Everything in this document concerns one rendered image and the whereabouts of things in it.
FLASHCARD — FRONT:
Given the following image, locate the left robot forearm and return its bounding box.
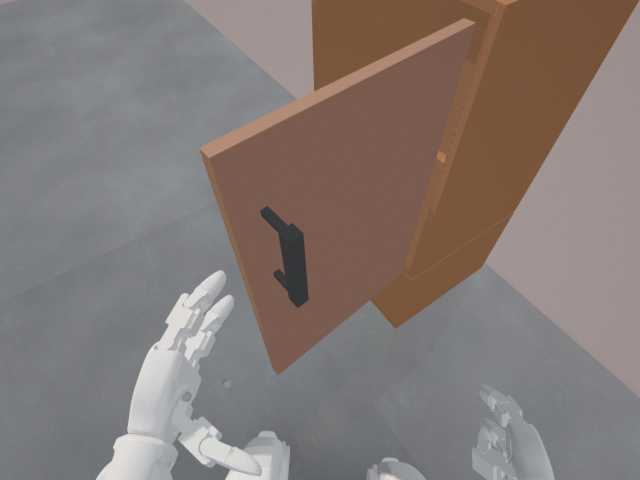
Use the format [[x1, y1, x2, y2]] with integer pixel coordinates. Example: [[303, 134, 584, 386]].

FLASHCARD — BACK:
[[96, 434, 178, 480]]

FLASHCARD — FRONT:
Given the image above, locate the left robot hand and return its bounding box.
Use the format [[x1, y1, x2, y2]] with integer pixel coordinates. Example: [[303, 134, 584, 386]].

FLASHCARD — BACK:
[[127, 270, 262, 476]]

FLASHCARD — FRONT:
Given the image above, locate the cupboard door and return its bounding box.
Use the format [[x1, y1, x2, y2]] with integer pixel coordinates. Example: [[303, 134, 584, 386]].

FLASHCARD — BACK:
[[199, 18, 476, 375]]

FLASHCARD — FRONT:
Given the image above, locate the right robot hand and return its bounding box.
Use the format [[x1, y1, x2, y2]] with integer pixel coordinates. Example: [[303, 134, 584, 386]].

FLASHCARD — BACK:
[[472, 384, 555, 480]]

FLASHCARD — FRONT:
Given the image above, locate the robot left thigh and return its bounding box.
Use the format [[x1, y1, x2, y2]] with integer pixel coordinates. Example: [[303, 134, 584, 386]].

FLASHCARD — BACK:
[[225, 437, 290, 480]]

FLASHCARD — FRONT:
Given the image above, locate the handle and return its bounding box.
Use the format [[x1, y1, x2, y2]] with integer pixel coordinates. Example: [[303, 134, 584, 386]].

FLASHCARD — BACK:
[[260, 206, 309, 308]]

